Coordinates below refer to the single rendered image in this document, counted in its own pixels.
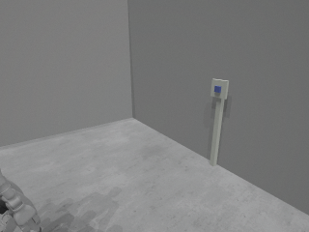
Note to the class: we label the panel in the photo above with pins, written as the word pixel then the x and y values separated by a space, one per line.
pixel 220 99

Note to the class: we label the right robot hand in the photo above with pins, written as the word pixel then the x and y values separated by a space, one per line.
pixel 22 216

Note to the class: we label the robot thigh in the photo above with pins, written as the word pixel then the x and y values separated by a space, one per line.
pixel 32 225
pixel 14 186

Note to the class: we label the button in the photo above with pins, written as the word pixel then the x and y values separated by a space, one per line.
pixel 217 89

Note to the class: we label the robot right forearm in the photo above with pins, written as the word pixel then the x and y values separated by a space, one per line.
pixel 9 195

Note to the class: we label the robot right thigh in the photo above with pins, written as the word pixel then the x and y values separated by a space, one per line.
pixel 32 225

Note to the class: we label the robot left thigh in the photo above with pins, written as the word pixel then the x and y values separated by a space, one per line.
pixel 14 186

